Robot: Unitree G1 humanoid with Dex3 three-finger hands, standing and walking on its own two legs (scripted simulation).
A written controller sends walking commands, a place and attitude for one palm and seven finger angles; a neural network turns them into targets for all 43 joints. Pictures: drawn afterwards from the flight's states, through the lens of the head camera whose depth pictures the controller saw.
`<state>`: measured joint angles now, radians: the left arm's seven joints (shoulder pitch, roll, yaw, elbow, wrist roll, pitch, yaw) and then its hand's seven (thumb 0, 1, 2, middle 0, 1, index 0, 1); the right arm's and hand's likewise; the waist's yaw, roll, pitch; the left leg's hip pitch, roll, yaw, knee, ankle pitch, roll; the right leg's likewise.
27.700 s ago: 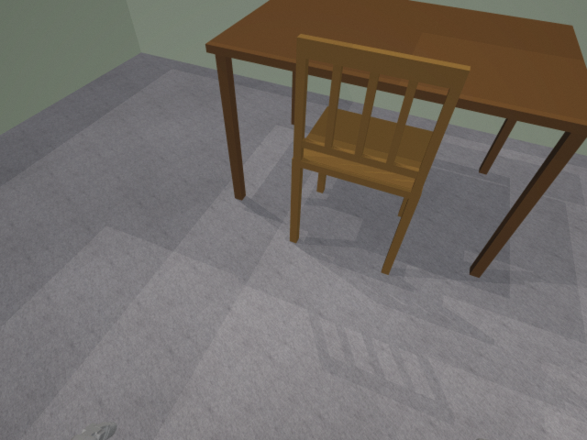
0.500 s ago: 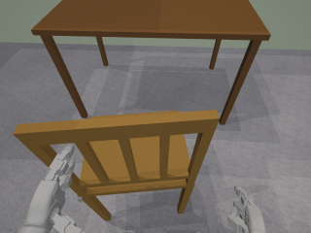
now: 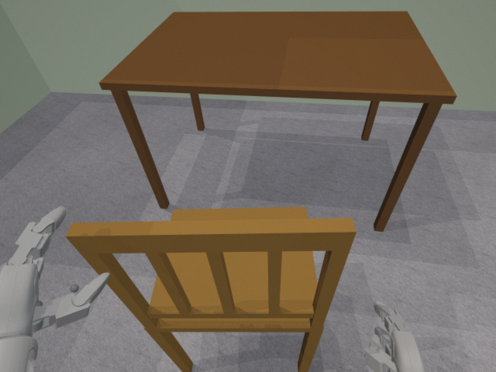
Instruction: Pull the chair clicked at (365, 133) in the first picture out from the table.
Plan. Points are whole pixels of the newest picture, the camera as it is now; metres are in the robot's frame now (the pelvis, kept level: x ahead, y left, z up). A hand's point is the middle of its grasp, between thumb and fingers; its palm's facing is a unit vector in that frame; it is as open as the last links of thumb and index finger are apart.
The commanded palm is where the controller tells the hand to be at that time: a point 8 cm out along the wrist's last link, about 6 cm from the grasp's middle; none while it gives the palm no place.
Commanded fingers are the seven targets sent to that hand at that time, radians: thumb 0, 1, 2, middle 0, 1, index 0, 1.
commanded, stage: draw the hand back to the body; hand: left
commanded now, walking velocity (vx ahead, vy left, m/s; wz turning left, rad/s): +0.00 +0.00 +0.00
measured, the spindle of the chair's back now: (222, 282) +0.30 +0.11 -0.08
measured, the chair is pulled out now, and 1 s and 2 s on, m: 0.56 0.56 0.56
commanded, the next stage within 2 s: step back with the hand held close in 0.54 s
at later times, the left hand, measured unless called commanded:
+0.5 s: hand (61, 249) +0.20 +0.26 +0.17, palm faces +0.45 -0.77 -0.45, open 7.5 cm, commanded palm +0.16 +0.31 +0.19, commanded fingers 0.00 0.90 0.90 -0.20 -0.30 -0.20 -0.30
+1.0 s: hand (58, 272) +0.18 +0.27 +0.15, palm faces +0.28 -0.79 -0.55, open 7.4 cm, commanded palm +0.13 +0.31 +0.19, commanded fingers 0.00 0.90 0.90 -0.20 -0.30 -0.20 -0.30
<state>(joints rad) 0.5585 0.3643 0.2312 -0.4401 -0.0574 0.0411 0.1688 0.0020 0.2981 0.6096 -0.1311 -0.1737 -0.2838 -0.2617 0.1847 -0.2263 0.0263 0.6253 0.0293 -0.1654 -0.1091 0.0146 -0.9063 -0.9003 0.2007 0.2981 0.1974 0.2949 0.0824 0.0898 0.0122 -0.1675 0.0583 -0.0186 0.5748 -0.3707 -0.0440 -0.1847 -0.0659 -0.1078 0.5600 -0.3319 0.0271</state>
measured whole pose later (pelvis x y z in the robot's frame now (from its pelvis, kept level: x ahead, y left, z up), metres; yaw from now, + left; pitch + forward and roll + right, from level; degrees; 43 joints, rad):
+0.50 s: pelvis +0.01 +0.00 +0.01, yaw -2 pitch -3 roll -1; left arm 0.50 0.36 0.35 -0.45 -0.06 -0.04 0.16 0.02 0.87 0.89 -0.21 -0.30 -0.21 -0.30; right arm 0.18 -0.24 -0.02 0.66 0.03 -0.11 -0.09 0.02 -0.91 -0.90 0.20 0.30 0.20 0.29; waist 0.06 0.07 0.03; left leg -0.10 0.07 0.01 0.48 -0.34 -0.04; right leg -0.13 -0.05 -0.08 0.46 -0.28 0.03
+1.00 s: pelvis -0.03 +0.02 +0.01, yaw -3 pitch +1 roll +0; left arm 0.61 0.41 0.39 -0.51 -0.06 -0.10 0.13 0.02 0.89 0.90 -0.21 -0.30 -0.21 -0.30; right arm 0.12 -0.21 -0.04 0.58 0.03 -0.01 -0.08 0.01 -0.91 -0.90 0.20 0.30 0.20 0.29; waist 0.00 0.04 0.09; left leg -0.22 0.04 0.05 0.50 -0.28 -0.01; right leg -0.26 -0.07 -0.04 0.47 -0.21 0.05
